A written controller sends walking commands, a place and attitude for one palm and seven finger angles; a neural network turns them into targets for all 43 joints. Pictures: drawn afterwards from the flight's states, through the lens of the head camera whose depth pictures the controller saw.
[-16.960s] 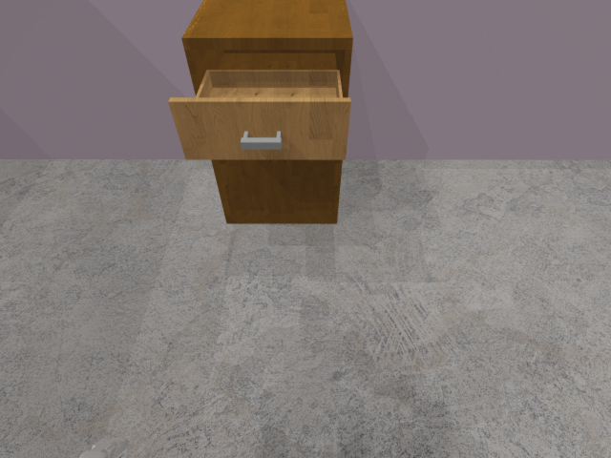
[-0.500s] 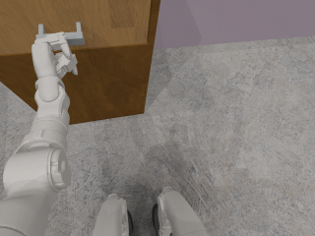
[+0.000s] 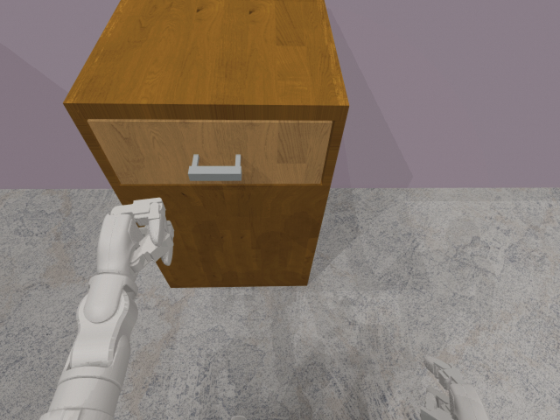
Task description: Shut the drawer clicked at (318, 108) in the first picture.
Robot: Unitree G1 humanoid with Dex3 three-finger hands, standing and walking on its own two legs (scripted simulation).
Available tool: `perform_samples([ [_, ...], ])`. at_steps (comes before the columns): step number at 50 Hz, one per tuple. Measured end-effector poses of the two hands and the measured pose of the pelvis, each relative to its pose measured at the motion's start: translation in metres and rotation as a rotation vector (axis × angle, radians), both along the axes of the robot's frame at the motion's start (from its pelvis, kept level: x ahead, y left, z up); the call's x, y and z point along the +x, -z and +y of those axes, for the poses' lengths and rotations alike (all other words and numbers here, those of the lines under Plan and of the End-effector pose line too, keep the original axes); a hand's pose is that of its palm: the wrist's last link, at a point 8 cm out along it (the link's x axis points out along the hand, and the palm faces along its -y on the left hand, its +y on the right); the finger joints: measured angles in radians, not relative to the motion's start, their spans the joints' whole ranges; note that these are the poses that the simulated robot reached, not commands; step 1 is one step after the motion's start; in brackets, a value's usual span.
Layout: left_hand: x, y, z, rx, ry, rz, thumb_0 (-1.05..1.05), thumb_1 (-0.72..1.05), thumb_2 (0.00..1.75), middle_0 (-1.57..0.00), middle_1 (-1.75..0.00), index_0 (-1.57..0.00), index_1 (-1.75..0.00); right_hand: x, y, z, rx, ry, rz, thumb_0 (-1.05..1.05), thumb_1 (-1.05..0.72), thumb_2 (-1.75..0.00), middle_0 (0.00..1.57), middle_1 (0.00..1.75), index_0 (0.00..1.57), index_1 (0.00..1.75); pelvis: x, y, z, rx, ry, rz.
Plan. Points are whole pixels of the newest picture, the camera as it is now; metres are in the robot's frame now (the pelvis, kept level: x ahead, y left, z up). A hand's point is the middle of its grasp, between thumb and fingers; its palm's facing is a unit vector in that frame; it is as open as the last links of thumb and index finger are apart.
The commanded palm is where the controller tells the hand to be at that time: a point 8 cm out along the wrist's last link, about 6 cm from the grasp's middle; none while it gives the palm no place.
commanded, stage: draw the hand back to the body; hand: left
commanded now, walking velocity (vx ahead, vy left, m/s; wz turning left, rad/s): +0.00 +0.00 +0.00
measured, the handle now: (216, 166) +0.58 +0.15 -0.04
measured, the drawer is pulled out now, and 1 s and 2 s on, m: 0.00 0.00 0.00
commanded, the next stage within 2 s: step back with the hand held close in 0.86 s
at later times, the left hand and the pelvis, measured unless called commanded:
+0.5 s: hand (40, 303) +0.22 +0.23 +0.17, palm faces +0.28 -0.91 -0.29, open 3.3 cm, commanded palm +0.17 +0.28 +0.19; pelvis -0.01 +0.01 +0.05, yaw +0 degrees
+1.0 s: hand out of the picture +0.17 +0.23 +0.20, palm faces +0.39 -0.84 -0.37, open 3.3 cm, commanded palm +0.12 +0.28 +0.22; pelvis +0.00 +0.00 +0.05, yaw +0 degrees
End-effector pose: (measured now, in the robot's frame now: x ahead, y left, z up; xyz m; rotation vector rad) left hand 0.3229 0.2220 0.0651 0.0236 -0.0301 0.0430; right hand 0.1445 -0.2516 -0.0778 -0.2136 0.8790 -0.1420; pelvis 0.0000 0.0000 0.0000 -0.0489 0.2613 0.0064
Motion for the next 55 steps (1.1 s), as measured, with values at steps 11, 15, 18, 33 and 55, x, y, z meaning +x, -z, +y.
perform_samples([
  [11, -0.071, -0.053, 0.026, 0.217, -0.127, 0.091, 0.01, 0.9, 0.9, -1.4, -1.6, -1.4, -1.6, 0.018, -0.035, 0.043, 0.052, -0.038, -0.115, 0.01, -0.91, -0.9, 0.2, 0.3, 0.2, 0.3, -0.009, -0.03, 0.008, 0.019, -0.002, -0.177],
  [15, -0.091, -0.072, 0.035, 0.228, -0.173, 0.069, 0.01, 0.9, 0.9, -1.4, -1.6, -1.4, -1.6, 0.021, -0.044, 0.054, 0.059, -0.069, -0.145, 0.01, -0.91, -0.9, 0.2, 0.3, 0.2, 0.3, -0.011, -0.037, 0.01, 0.022, -0.005, -0.226],
  [18, -0.105, -0.086, 0.04, 0.236, -0.194, 0.041, 0.01, 0.9, 0.9, -1.4, -1.6, -1.4, -1.6, 0.022, -0.049, 0.058, 0.06, -0.085, -0.167, 0.01, -0.91, -0.9, 0.2, 0.3, 0.2, 0.3, -0.011, -0.041, 0.011, 0.024, -0.004, -0.256],
  [33, -0.183, -0.153, 0.066, 0.382, -0.322, -0.1, 0.01, 0.9, 0.9, -1.4, -1.6, -1.4, -1.6, 0.028, -0.059, 0.047, 0.037, -0.125, -0.223, 0.02, -0.91, -0.9, 0.2, 0.3, 0.2, 0.3, -0.005, -0.049, 0.009, 0.027, -0.005, -0.317],
  [55, -0.183, -0.181, 0.057, 0.488, -0.343, -0.224, 0.01, 0.89, 0.9, -1.41, -1.6, -1.4, -1.6, 0.023, -0.055, 0.025, 0.028, -0.091, -0.215, 0.02, -0.91, -0.9, 0.2, 0.3, 0.2, 0.3, -0.007, -0.049, -0.007, 0.025, 0.001, -0.296],
])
